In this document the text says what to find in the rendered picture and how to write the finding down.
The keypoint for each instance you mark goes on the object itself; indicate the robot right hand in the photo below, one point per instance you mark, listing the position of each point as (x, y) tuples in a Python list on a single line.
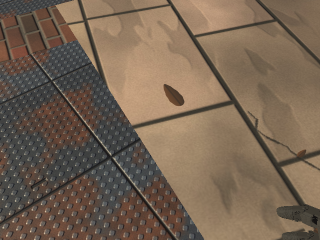
[(306, 214)]

